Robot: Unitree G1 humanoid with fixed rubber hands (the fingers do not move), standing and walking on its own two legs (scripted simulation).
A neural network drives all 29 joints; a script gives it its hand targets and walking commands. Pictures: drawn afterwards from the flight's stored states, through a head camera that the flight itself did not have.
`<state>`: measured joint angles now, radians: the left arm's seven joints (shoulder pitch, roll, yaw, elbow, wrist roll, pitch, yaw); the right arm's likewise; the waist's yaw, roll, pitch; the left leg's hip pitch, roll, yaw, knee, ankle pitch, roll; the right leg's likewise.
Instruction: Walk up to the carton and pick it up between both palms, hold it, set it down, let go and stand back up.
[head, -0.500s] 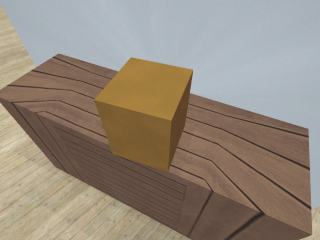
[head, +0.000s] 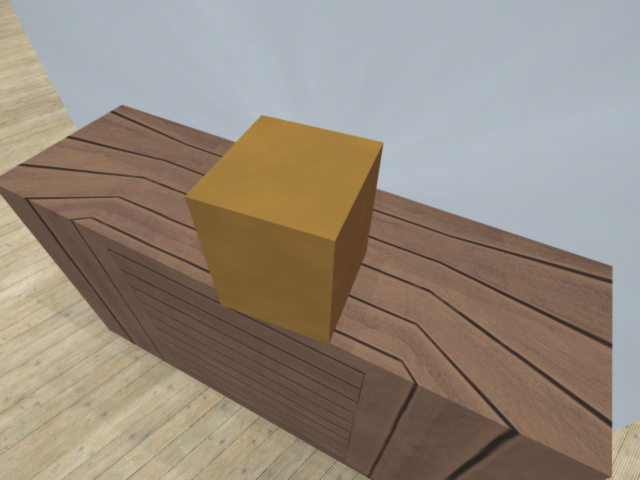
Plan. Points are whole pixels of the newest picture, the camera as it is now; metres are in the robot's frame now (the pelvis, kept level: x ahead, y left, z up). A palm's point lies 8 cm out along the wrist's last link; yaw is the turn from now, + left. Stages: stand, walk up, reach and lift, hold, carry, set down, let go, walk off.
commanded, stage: walk up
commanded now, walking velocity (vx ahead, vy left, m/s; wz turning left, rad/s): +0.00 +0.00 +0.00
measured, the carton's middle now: (295, 230) +0.47 +0.06 +0.03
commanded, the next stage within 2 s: none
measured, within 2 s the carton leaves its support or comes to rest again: neither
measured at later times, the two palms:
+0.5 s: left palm out of the picture +0.05 +0.11 -0.12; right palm out of the picture -0.03 -0.34 -0.15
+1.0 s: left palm out of the picture -0.06 +0.17 -0.12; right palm out of the picture +0.04 -0.32 -0.14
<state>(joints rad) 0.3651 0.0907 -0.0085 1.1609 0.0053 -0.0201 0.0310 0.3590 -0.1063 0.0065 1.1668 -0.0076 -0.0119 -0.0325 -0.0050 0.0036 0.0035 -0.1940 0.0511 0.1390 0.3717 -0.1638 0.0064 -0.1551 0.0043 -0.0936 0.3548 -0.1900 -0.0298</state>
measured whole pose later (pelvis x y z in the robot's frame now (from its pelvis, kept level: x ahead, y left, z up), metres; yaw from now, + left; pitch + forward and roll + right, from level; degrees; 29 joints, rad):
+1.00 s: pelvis +0.03 -0.07 +0.00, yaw -2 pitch +0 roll +2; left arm 0.43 0.18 0.06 1.16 0.03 -0.02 0.05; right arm 0.28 -0.21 -0.07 1.03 -0.03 0.02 0.01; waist 0.03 0.00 0.01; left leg -0.42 0.07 0.06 0.77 -0.28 -0.05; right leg -0.14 -0.12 -0.08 0.35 -0.19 0.04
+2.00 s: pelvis +0.10 +0.11 -0.02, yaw -9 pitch +1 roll -1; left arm 0.38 0.30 0.09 1.08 0.03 0.04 0.05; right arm 0.16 -0.19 -0.04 0.89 -0.01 -0.01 0.01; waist 0.05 -0.05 0.07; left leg -0.33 0.08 0.02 0.56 -0.25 -0.05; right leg -0.34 -0.11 0.14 0.72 -0.48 0.02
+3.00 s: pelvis +0.07 +0.11 +0.01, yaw -13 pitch +1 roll +4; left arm 0.31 0.17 0.06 0.98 0.03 -0.01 0.04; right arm 0.29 -0.27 -0.08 0.98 -0.03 0.08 0.01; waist 0.03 0.02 0.01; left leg -0.43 0.01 -0.01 0.94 -0.32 -0.08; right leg -0.23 -0.11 0.04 0.39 -0.18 0.04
